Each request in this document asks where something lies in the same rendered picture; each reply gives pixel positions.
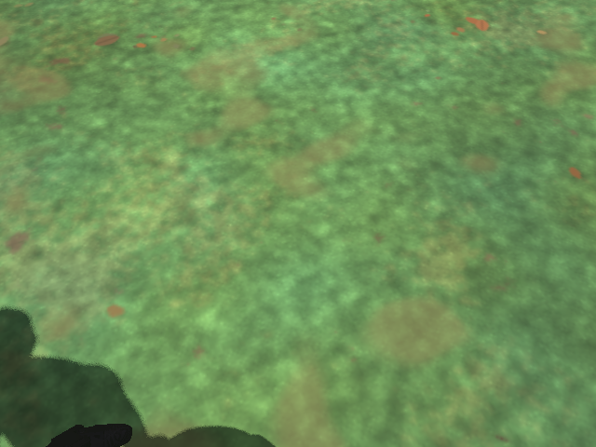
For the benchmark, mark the left robot hand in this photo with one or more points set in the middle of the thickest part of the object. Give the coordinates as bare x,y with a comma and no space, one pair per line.
110,435

